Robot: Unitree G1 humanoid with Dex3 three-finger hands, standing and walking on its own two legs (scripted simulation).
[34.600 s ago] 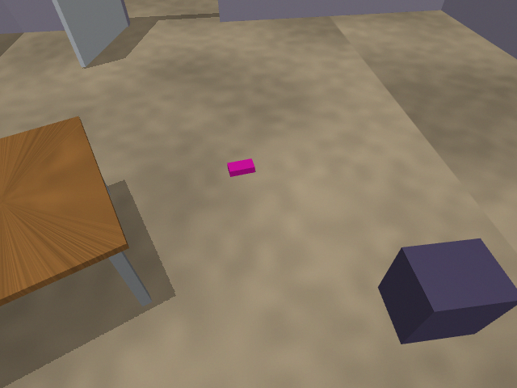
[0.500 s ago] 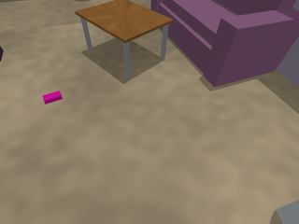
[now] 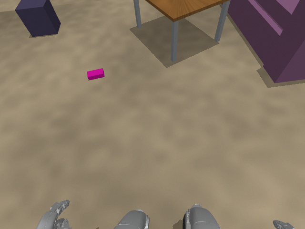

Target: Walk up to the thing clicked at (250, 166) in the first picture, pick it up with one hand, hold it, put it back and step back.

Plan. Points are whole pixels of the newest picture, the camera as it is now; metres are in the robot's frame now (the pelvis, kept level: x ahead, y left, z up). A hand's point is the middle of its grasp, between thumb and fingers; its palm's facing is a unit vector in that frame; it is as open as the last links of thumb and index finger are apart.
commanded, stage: walk up
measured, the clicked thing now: (95, 74) +1.40 +0.58 -0.72
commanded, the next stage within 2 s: stand in 1.24 s
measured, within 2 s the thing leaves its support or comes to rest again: neither
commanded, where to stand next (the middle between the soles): +0.06 +0.03 m, yaw +15 degrees
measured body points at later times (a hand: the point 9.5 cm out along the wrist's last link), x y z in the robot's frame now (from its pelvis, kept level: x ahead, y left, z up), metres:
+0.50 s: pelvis -0.01 +0.01 +0.01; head +0.01 +0.05 +0.46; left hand -0.01 +0.35 -0.12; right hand +0.09 -0.31 -0.09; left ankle -0.01 +0.12 -0.71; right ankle +0.05 -0.13 -0.67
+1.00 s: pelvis +0.00 +0.01 +0.02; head +0.01 +0.03 +0.47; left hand -0.02 +0.34 -0.10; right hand +0.22 -0.22 -0.09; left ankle -0.01 +0.13 -0.71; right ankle +0.04 -0.13 -0.71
